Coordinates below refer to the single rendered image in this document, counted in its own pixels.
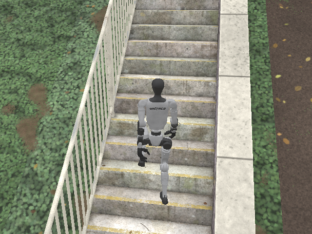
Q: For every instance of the stairs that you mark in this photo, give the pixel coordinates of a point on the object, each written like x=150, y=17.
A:
x=176, y=41

